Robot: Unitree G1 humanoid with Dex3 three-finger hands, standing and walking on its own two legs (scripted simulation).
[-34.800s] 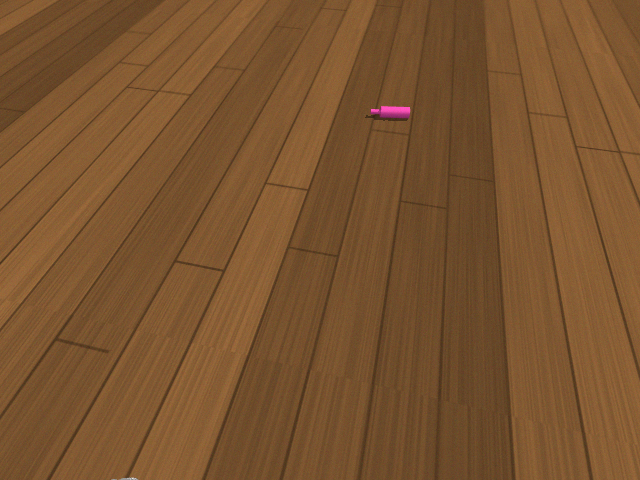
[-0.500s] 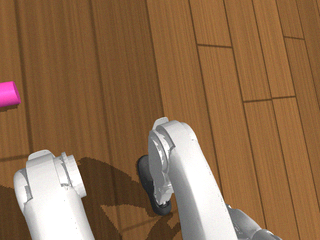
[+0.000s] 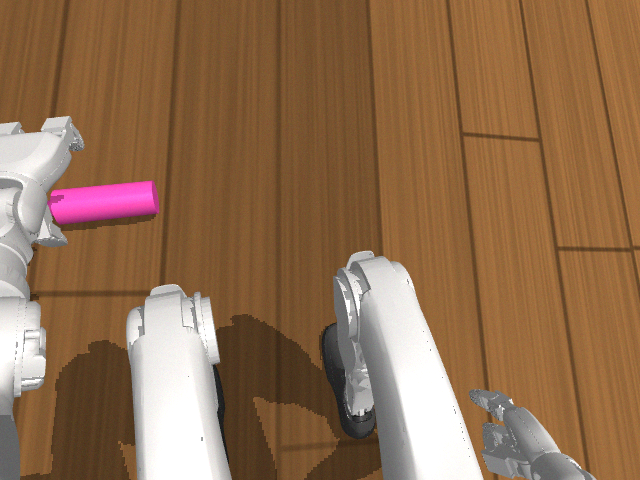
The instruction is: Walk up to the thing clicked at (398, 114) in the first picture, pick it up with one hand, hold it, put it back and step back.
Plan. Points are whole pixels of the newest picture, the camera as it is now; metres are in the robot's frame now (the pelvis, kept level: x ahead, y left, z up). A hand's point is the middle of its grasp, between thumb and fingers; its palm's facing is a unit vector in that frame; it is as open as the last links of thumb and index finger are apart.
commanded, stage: withdraw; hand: left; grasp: from above
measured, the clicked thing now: (91, 203) +0.51 +0.29 -0.34
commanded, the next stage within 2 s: home in 0.16 s
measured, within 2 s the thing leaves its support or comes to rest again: neither
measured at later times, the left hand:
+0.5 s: hand (33, 164) +0.51 +0.30 -0.16, palm faces -0.29 -0.08 -0.95, open 12.9 cm
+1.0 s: hand out of the picture +0.31 +0.25 +0.05, palm faces -0.14 -0.77 -0.62, open 7.5 cm
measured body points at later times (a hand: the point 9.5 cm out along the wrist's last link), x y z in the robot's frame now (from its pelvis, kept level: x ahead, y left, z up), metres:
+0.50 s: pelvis +0.02 +0.01 -0.03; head +0.25 +0.06 +0.36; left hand +0.52 +0.30 -0.10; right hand +0.05 -0.25 -0.14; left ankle +0.09 +0.13 -0.33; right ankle +0.12 -0.13 -0.33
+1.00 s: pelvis +0.01 +0.00 +0.15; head +0.16 +0.04 +0.58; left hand +0.32 +0.29 +0.09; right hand +0.23 -0.25 +0.06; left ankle +0.09 +0.13 -0.33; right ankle +0.11 -0.13 -0.33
